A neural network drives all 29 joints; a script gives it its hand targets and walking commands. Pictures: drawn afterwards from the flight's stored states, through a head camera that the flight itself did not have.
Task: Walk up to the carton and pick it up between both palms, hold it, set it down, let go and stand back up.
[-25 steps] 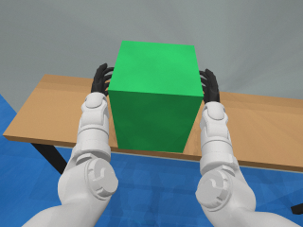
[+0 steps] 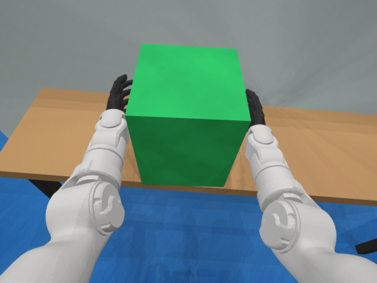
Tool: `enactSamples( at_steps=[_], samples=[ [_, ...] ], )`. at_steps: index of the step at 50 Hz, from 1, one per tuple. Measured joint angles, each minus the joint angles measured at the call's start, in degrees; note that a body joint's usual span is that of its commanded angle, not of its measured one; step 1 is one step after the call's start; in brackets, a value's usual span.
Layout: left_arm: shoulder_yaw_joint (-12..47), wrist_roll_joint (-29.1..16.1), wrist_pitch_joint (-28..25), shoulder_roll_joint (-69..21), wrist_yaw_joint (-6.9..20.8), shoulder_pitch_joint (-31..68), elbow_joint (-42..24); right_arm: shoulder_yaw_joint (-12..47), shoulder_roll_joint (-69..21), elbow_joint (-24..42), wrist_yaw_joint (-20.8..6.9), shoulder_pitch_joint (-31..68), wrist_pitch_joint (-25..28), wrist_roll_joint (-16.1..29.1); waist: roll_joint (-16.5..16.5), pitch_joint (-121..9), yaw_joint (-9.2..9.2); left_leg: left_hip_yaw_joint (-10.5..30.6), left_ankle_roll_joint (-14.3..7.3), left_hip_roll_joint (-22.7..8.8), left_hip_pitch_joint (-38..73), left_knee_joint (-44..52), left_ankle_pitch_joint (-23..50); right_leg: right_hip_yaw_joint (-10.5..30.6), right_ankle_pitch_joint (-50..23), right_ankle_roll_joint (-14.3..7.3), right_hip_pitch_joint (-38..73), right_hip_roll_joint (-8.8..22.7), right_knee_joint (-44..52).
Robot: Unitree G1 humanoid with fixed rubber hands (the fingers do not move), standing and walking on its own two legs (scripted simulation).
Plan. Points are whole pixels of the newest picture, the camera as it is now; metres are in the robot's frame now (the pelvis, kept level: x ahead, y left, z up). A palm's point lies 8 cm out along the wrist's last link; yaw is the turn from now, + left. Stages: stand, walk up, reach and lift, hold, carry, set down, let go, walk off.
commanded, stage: set down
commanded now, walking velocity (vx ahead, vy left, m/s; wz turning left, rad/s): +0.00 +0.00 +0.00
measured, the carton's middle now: (186, 121) +0.46 +0.02 +0.06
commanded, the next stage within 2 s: none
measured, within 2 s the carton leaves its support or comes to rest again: neither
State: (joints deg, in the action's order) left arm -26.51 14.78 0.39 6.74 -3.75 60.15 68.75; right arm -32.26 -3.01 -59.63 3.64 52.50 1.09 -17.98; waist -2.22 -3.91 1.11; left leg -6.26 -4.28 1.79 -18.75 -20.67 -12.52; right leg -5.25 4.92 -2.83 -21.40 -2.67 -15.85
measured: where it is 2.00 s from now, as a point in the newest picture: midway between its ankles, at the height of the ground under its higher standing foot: outside the picture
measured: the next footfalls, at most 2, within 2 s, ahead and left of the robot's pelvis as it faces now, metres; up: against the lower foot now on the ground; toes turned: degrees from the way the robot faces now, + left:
none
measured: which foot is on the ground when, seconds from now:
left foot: down 0.00-1.00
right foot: down 0.00-1.00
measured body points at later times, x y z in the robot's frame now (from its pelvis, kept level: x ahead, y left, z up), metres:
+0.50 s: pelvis +0.01 -0.01 +0.00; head +0.03 +0.02 +0.45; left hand +0.47 +0.23 +0.17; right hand +0.48 -0.15 +0.17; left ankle -0.03 +0.06 -0.74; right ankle +0.02 -0.09 -0.74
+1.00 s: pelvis -0.01 -0.04 +0.00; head +0.00 -0.02 +0.45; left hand +0.46 +0.19 +0.22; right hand +0.46 -0.16 +0.21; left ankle -0.03 +0.06 -0.74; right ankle +0.02 -0.09 -0.74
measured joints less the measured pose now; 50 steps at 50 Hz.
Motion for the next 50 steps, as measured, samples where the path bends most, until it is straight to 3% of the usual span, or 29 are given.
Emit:
enactSamples(
  at_steps=[5,11,15,19,27,35,41,50],
  samples=[
    [6.5,-6.6,-2.6,3.1,-1.4,3.7,7.2,6.4,3.1,-5.1,2.0,2.3,0.8,6.6,0.5,-4.2,0.01,0.0,0.4,-0.6,-5.5,-2.5,-1.1,-0.1,0.2,-0.2,-4.7,-0.5,-0.9],
    [11.6,-12.0,-3.6,5.7,-1.0,5.5,11.0,13.3,6.6,-10.4,3.2,4.9,2.4,14.1,1.0,-6.5,-0.41,0.6,2.2,-1.2,-7.8,-5.4,-2.1,-0.5,1.1,-0.4,-6.0,-0.7,-1.7],
    [14.0,-15.0,-2.7,7.6,-0.4,4.7,9.8,17.4,8.3,-10.5,3.9,6.1,2.4,18.8,0.8,-7.2,-0.58,1.1,3.3,-1.1,-7.7,-6.0,-1.7,-0.8,1.1,-0.1,-5.7,-0.6,-2.2],
    [16.7,-18.1,0.0,10.0,0.0,3.8,6.0,20.7,10.0,-8.8,4.9,7.6,-0.1,23.3,0.7,-7.5,0.09,2.2,2.7,-0.9,-5.8,-4.6,-2.3,-1.6,2.0,-0.1,-4.5,-0.5,-2.7],
    [23.3,-23.0,10.8,13.8,1.4,5.0,-0.3,26.2,13.8,-9.5,5.9,11.3,-8.6,31.7,-0.3,-5.3,0.95,3.5,2.1,-0.6,-2.0,-4.1,-2.1,-2.1,2.5,-1.0,-0.4,-0.4,-2.4],
    [25.4,-26.8,13.2,14.6,1.3,6.4,-1.8,26.3,14.3,-4.8,6.0,11.5,-14.4,32.9,-0.1,-4.8,1.10,3.3,1.7,-0.3,-2.0,-2.6,0.0,-2.1,1.0,-1.5,-1.0,-0.2,-2.1],
    [26.3,-28.5,12.5,16.3,1.5,13.4,4.8,26.1,14.5,-6.6,6.4,16.5,-17.7,32.3,-0.4,-4.3,1.68,3.3,2.0,-0.2,-2.2,-1.8,1.1,-2.2,0.7,-1.9,-1.7,-0.1,-2.6],
    [24.2,-26.4,10.4,16.3,4.4,12.7,8.7,29.5,12.3,-6.6,8.7,16.0,-17.9,33.5,-0.8,-4.3,2.28,4.0,3.1,-0.9,1.2,-0.6,0.9,-2.6,1.3,-3.0,1.6,-0.8,-1.8]
  ],
)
